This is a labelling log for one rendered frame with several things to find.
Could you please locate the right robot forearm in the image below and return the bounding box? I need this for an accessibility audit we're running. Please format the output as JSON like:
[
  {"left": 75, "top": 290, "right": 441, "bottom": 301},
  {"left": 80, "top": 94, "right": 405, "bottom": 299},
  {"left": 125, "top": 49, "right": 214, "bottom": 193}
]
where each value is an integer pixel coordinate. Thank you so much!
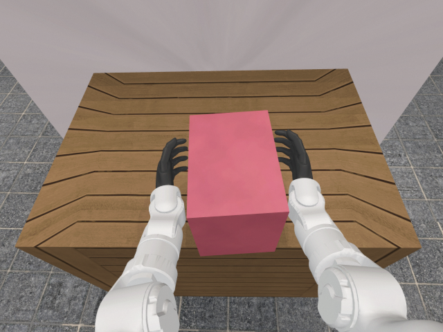
[{"left": 288, "top": 178, "right": 407, "bottom": 314}]

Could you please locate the left robot hand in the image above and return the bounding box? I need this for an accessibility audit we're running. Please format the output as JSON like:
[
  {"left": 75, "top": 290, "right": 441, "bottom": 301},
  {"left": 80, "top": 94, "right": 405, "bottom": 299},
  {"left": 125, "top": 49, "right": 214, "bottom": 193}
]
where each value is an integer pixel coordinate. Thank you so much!
[{"left": 156, "top": 138, "right": 188, "bottom": 188}]

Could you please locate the carton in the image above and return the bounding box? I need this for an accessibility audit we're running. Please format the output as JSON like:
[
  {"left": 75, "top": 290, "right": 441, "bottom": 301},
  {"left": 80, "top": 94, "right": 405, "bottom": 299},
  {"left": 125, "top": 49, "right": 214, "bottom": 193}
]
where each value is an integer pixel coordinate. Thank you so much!
[{"left": 187, "top": 110, "right": 289, "bottom": 256}]

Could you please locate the robot left upper arm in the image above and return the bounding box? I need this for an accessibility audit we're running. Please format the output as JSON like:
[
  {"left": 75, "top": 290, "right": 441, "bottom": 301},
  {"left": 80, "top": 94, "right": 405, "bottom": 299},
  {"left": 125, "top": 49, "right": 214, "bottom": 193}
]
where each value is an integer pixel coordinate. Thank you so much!
[{"left": 96, "top": 281, "right": 180, "bottom": 332}]

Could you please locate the robot right upper arm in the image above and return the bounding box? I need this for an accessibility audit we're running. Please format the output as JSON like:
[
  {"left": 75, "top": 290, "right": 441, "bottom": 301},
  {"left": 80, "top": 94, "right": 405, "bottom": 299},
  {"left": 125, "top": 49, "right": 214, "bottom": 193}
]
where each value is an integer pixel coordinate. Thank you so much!
[{"left": 318, "top": 264, "right": 443, "bottom": 332}]

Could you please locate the left robot forearm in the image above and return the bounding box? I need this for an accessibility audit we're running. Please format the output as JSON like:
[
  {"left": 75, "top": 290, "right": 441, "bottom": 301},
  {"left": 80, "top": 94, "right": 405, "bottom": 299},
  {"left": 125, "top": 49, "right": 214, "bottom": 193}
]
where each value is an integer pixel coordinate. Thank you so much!
[{"left": 95, "top": 185, "right": 186, "bottom": 332}]

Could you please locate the pedestal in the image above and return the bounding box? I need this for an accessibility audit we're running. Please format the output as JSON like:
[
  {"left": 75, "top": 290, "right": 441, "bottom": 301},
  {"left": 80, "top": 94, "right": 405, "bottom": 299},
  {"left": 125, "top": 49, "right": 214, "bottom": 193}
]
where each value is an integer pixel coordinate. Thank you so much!
[{"left": 15, "top": 68, "right": 422, "bottom": 297}]

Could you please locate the right robot hand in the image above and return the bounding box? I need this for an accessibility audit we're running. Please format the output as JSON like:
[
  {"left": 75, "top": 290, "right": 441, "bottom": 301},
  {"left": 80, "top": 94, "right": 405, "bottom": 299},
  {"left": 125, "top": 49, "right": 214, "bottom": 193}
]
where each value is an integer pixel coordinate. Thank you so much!
[{"left": 274, "top": 129, "right": 313, "bottom": 180}]

